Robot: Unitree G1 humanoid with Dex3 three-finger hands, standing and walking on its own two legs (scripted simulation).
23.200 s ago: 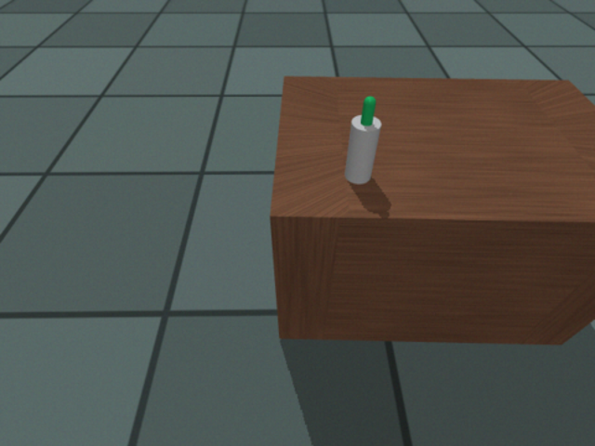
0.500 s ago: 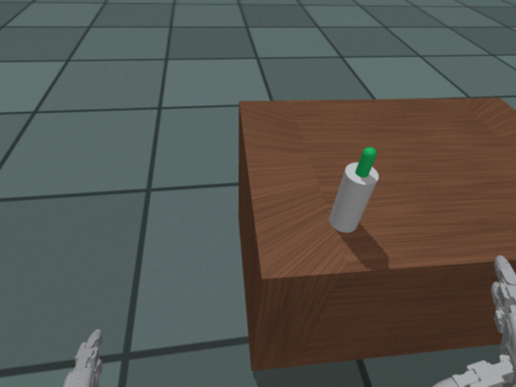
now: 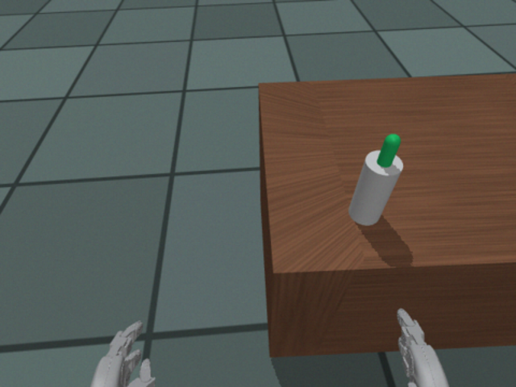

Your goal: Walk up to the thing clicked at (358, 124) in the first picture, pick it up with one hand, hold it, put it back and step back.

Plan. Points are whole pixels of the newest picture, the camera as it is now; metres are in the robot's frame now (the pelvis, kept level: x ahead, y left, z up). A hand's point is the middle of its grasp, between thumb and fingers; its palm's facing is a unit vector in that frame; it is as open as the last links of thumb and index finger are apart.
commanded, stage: home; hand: right
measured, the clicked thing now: (377, 179) +0.49 -0.23 +0.02
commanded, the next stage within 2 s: none
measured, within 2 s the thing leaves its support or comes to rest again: neither
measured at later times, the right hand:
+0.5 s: hand out of the picture +0.13 -0.24 -0.12, palm faces -0.04 +0.92 -0.38, open 17.4 cm
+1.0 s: hand out of the picture +0.03 -0.25 -0.11, palm faces -0.03 +0.93 -0.38, open 17.4 cm
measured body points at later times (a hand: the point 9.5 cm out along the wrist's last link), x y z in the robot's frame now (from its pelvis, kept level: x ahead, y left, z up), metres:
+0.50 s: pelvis +0.00 +0.00 +0.00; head +0.01 +0.00 +0.45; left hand +0.13 +0.28 -0.11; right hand +0.13 -0.29 -0.09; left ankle +0.02 +0.13 -0.70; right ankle -0.03 -0.13 -0.70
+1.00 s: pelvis -0.02 +0.00 +0.04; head -0.03 +0.02 +0.49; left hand +0.04 +0.30 -0.11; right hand +0.03 -0.30 -0.09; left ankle +0.02 +0.13 -0.70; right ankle -0.03 -0.13 -0.70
